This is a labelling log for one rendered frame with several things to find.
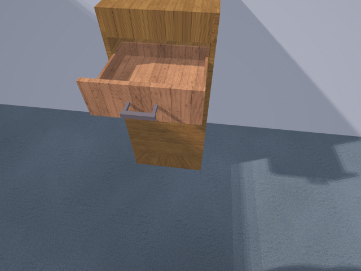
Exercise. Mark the drawer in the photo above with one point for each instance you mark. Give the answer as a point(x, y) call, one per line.
point(145, 74)

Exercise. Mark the handle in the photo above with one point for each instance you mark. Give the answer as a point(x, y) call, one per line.
point(138, 115)

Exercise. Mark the cabinet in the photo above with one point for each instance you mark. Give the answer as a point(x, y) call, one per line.
point(174, 22)

